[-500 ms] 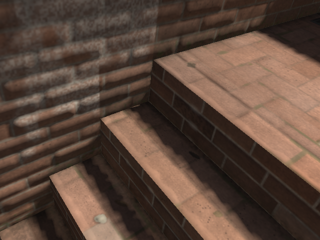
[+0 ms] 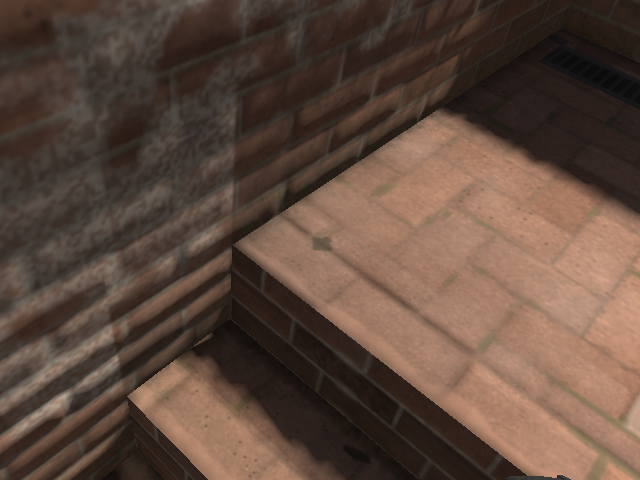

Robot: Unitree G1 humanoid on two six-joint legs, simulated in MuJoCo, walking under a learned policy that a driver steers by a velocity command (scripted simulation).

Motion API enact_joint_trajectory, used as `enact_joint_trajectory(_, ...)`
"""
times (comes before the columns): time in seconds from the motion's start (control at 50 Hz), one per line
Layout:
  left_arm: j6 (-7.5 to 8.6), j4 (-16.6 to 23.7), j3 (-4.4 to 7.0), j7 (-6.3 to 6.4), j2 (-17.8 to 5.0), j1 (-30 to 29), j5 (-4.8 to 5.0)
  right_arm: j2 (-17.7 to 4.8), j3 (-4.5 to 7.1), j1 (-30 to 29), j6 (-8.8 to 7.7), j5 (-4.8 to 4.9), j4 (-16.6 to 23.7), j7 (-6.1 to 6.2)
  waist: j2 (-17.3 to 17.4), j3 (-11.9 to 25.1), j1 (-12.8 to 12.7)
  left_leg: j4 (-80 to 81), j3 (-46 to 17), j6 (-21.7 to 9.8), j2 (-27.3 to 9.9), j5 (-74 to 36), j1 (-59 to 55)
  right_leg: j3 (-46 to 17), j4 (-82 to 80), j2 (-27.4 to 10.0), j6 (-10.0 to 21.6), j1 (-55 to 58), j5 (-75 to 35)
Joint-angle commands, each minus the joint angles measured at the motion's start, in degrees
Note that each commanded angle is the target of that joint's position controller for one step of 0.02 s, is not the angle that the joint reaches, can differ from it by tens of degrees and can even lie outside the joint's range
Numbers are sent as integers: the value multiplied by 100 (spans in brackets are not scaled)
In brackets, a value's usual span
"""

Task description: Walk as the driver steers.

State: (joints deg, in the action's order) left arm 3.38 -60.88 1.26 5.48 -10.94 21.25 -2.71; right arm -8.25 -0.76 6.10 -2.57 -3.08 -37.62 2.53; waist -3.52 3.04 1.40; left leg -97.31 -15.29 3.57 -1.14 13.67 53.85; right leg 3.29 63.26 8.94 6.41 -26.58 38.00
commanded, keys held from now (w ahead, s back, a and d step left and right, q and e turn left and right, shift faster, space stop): e+shift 1.00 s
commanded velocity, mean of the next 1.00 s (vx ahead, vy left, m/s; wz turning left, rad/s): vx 0.05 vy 0.00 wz -0.94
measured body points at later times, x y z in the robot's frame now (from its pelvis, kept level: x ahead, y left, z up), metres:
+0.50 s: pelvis +0.12 +0.07 +0.04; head +0.13 +0.04 +0.49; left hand +0.42 +0.21 +0.00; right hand +0.20 -0.23 -0.04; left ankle +0.18 +0.21 -0.53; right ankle +0.09 -0.01 -0.65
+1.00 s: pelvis +0.12 +0.09 +0.07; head +0.15 +0.05 +0.51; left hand +0.43 +0.10 -0.02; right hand +0.02 -0.21 -0.02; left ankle +0.24 +0.13 -0.65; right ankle +0.06 -0.01 -0.63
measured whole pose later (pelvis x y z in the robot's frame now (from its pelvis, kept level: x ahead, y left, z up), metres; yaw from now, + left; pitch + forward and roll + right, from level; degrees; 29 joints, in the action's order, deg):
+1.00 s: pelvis +0.12 +0.09 +0.07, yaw -54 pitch +0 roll +1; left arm -5.0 -31.4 3.8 -0.8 -12.4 8.9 -0.2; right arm -14.2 2.7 8.5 -0.2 -2.2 -34.7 4.2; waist -0.6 -5.2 -1.4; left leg -38.8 13.6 -0.4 -7.1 17.4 20.7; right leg 1.2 48.5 -1.3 0.8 -26.3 26.4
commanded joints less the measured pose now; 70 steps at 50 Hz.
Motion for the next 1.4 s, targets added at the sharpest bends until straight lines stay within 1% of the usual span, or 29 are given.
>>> enact_joint_trajectory(0.02,337,961,218,168,-779,-1409,58,-319,-49,794,-63,90,335,185,45,-1071,582,1771,1410,-89,21,152,-1139,-1249,-1550,-476,546,-2157,-3028)
enact_joint_trajectory(0.06,87,1097,458,139,-1091,-769,220,-396,-177,865,-211,121,597,57,377,135,402,5876,2207,20,228,-935,-3481,-741,-1696,13,156,-1221,-2775)
enact_joint_trajectory(0.08,-12,1360,520,107,-963,-584,209,-665,-74,1366,-189,574,288,178,789,896,438,7416,1694,261,14,-2179,-5476,-1018,-741,265,-370,-940,-1738)
enact_joint_trajectory(0.1,-76,1693,567,-106,-928,-1196,102,-848,107,2276,-133,498,-174,276,1037,1261,888,6210,1825,82,-156,-2959,-6500,-768,806,7,-633,-1295,-283)
enact_joint_trajectory(0.12,-116,2409,493,-282,-378,-866,617,-1445,189,1910,-201,181,116,397,2732,2410,351,5691,-765,-1050,-2026,-6346,-7464,-803,2685,143,-1283,-2162,151)
enact_joint_trajectory(0.14,-233,2734,424,-245,-663,-1253,438,-1518,327,1777,-137,222,667,499,1727,3097,691,5642,-1521,-1553,-2586,-5680,-6865,-640,4123,-361,-1412,-1895,-337)
enact_joint_trajectory(0.2,-426,3427,273,-403,-303,-1919,191,-1073,241,1239,-131,77,677,710,844,1001,245,6228,-1109,-1519,-2014,-2523,-5169,-1442,2624,-1149,-948,-2502,-258)
enact_joint_trajectory(0.24,-533,3601,226,-533,-308,-1897,316,-1110,249,1285,9,-42,617,761,1085,293,169,6645,-267,-1537,-1822,-2591,-4705,-984,556,-923,-827,-2054,1009)
enact_joint_trajectory(0.3,-569,3149,349,-290,-547,-421,336,-1096,337,-166,241,-1,882,578,1499,1154,-539,6536,1138,-1167,-1571,-5186,-3959,-125,-822,-971,-437,692,-1135)
enact_joint_trajectory(0.36,-781,3027,485,-63,-738,6,59,-859,265,-882,91,215,935,149,170,543,-1106,4015,2114,-341,-843,-2336,-1753,-640,-1906,-653,124,2165,-2763)
enact_joint_trajectory(0.38,-836,3192,486,-60,-1029,-238,-3,-502,136,-790,242,108,1058,-34,-1429,-35,-990,1594,2172,-79,84,727,-70,-2160,-2653,-1141,475,2172,-4651)
enact_joint_trajectory(0.42,-983,3835,484,-16,-1397,-1499,58,-410,118,91,393,-170,989,-39,-1292,316,-321,-278,1355,226,188,671,173,-2815,-3205,-1633,939,1385,-5411)
enact_joint_trajectory(0.48,-1063,3875,379,118,-1076,-2231,52,-720,98,-109,374,-77,1212,-12,-708,-736,129,756,1344,235,211,-278,-437,-2774,-3014,-909,1050,-416,-3328)
enact_joint_trajectory(0.56,-865,3803,475,58,-1083,-1939,-151,-782,76,-306,238,25,1339,-5,63,-29,-383,3976,1803,-292,665,982,-1385,-3327,-3179,-1212,603,787,-3999)
enact_joint_trajectory(0.62,-733,3879,511,13,-1025,-2366,-138,-786,207,280,128,310,1203,188,-607,851,16,5462,858,-665,265,497,-3120,-3931,-2954,-1519,386,937,-5352)
enact_joint_trajectory(0.64,-745,3855,527,-113,-955,-2439,2,-644,184,517,44,411,1118,217,-106,915,218,6399,1039,-552,274,-134,-4090,-3475,-2641,-1163,129,505,-4555)
enact_joint_trajectory(0.68,-523,3628,485,-391,-507,-1648,321,-1445,422,192,176,151,1306,349,2231,968,-142,7241,-1131,-1268,-1950,-3006,-5607,-1423,918,216,-640,-1509,-310)
enact_joint_trajectory(0.72,-448,3295,613,-409,-939,-1621,-98,-926,328,21,254,73,1502,419,1093,1042,-44,7804,-1427,-2037,-2146,-436,-4472,-934,3411,-508,-952,-1540,-1014)
enact_joint_trajectory(0.76,-630,3523,422,-538,-387,-1876,0,-841,251,-128,169,-20,1115,560,1302,49,-436,7627,-222,-1694,-1267,830,-3785,-1152,3887,-681,-974,-2102,-1682)
enact_joint_trajectory(0.82,-703,3389,374,-682,-552,-1589,171,-943,256,-37,172,36,932,505,753,-325,-307,7422,904,-1628,-1040,453,-4096,-715,2043,-587,-1038,-2207,-1891)
enact_joint_trajectory(0.88,-714,3535,268,-688,-206,-1766,168,-1143,463,213,119,7,678,453,1362,176,-202,7241,1271,-1625,-1123,-113,-4829,-363,-96,-872,-799,-1425,-1431)
enact_joint_trajectory(0.92,-709,3496,292,-630,-263,-1403,504,-1192,485,83,222,-79,675,355,1778,392,-334,7238,1643,-1404,-1118,60,-4803,-173,-1789,-782,-672,-342,-820)
enact_joint_trajectory(0.98,-807,3394,475,-591,-665,-1243,176,-1410,594,-289,128,150,762,104,1672,278,-390,7259,1465,-1220,-1968,862,-3762,-61,-1398,-1123,-461,426,-1243)
enact_joint_trajectory(1.04,-592,2925,542,-629,-891,-546,277,-1283,612,424,349,186,489,-37,-539,-168,-492,4660,2640,-472,-1277,1952,-2689,-1148,-3730,-1044,-224,1274,-1986)
enact_joint_trajectory(1.06,-564,3173,756,-465,-1652,-574,62,-1039,530,-283,411,269,1111,6,-2381,108,-788,2975,2465,112,-358,2397,-1025,-4176,-4100,-2388,653,1404,-3117)
enact_joint_trajectory(1.1,-627,3513,729,-323,-1588,-1156,38,-965,543,-375,365,318,1057,2,-1533,790,-771,100,1310,413,-129,1638,-1068,-3763,-4082,-2480,1324,1496,-5071)
enact_joint_trajectory(1.18,-777,3344,556,-163,-1094,-1346,13,-582,267,-782,261,102,1345,-116,-73,87,-362,-452,1238,42,-57,403,-377,-2976,-3722,-1541,834,1173,-3834)
enact_joint_trajectory(1.32,-527,2943,587,-181,-1084,-720,71,-337,68,-571,572,117,1368,2,-109,284,-411,561,1250,-185,340,774,-526,-3307,-3854,-1325,780,1518,-3839)
enact_joint_trajectory(1.4,-468,2895,698,-510,-1340,-1335,30,-295,-21,-463,443,342,1476,130,-514,629,71,4365,1561,-434,492,1592,-3891,-2679,-4214,-862,511,-667,-2031)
